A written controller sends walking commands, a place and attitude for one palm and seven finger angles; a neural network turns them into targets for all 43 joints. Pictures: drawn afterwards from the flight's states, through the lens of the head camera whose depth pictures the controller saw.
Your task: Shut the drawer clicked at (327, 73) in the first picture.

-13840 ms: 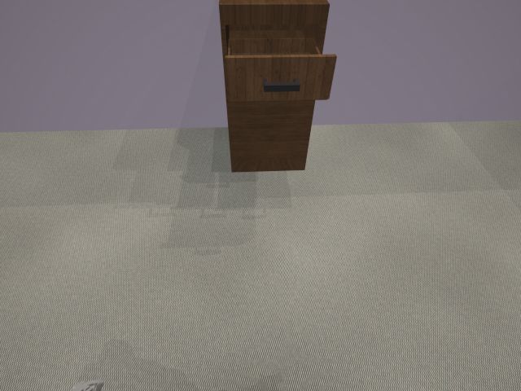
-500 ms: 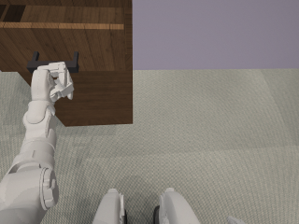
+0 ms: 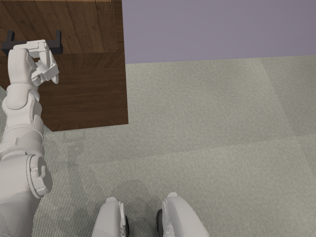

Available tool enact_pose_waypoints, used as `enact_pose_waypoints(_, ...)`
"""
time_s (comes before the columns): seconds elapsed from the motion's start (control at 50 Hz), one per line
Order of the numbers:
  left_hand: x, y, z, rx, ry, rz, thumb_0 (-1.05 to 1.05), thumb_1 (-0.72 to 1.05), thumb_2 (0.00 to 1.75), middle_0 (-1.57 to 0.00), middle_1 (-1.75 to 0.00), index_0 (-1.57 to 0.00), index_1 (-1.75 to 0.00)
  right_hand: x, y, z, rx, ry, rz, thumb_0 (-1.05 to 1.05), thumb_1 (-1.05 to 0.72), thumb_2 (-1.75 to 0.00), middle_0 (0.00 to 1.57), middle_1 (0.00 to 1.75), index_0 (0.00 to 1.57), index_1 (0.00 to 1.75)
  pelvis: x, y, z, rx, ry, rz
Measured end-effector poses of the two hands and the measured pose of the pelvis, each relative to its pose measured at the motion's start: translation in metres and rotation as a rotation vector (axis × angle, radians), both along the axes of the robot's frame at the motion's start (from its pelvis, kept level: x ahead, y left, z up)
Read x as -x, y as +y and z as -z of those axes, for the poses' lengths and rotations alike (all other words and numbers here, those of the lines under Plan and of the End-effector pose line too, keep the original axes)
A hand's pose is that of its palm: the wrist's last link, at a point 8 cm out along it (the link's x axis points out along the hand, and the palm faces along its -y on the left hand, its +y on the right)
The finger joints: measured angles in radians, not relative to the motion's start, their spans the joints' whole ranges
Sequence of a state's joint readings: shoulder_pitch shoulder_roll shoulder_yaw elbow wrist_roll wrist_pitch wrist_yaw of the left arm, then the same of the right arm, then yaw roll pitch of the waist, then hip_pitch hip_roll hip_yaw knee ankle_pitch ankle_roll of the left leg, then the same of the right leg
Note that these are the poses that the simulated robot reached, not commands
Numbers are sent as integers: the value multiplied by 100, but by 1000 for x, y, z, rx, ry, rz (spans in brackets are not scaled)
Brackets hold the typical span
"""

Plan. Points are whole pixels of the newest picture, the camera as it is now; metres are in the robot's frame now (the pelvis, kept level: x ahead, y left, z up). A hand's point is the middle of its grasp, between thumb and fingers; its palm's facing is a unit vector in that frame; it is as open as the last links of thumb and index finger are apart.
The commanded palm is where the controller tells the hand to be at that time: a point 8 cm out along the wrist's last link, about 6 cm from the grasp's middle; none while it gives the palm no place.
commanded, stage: push the drawer shut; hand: left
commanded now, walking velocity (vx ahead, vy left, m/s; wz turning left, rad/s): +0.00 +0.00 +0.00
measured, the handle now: (34, 41) +0.59 +0.26 +0.05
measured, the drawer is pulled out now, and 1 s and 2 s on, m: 0.02 0.00 0.00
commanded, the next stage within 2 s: pull the fist back off the drawer in 0.54 s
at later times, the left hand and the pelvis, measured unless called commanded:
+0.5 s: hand (47, 58) +0.54 +0.22 +0.05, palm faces +0.07 -1.00 -0.04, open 3.2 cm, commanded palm +0.57 +0.24 +0.05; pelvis -0.01 +0.00 -0.02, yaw +0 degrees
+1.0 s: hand (47, 58) +0.54 +0.22 +0.05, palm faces +0.08 -1.00 -0.04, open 3.2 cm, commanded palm +0.54 +0.23 +0.05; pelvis -0.04 +0.00 -0.02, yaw +0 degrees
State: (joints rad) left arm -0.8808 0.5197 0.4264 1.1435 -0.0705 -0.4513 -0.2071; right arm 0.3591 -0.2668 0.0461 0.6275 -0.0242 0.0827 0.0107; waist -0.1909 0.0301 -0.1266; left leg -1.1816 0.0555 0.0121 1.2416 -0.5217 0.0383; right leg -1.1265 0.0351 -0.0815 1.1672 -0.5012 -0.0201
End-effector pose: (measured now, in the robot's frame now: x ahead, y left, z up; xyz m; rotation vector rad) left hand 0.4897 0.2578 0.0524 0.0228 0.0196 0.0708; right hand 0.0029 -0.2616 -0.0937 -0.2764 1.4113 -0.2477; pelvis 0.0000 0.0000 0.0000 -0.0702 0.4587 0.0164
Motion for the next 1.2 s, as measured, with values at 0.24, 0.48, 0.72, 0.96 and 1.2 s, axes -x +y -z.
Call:
enact_pose_waypoints(0.24, -19, 6, 0, -3, 3, 6, 6, 78, 88, -140, -160, -140, -160, 2, 4, -1, 11, 17, -1, 0, -91, -90, 20, 30, 21, 30, 0, 2, 4, 14, 21, -3)
enact_pose_waypoints(0.48, -23, 17, 1, -12, 12, 2, 3, 64, 89, -140, -160, -140, -160, 24, 3, 4, 34, 60, -27, 0, -91, -90, 20, 30, 21, 30, 13, 2, 15, 34, 42, -25)
enact_pose_waypoints(0.72, -26, 23, 0, -22, 12, 3, 3, 56, 89, -140, -160, -140, -160, 53, 4, 4, 76, 63, -40, 0, -91, -90, 20, 30, 21, 30, 33, 2, 26, 50, 64, -34)
enact_pose_waypoints(0.96, -24, 18, -1, -20, 21, -7, 4, 61, 91, -140, -160, -140, -160, 70, 11, 3, 51, 77, -40, 0, -91, -90, 20, 30, 21, 30, 40, 4, 26, 50, 64, -34)
enact_pose_waypoints(1.2, -18, 8, 0, 5, 5, -10, 4, 76, 90, -140, -160, -140, -160, 52, 14, 2, 7, 47, -10, 0, -91, -90, 20, 30, 21, 30, 28, 5, 15, 35, 42, -11)
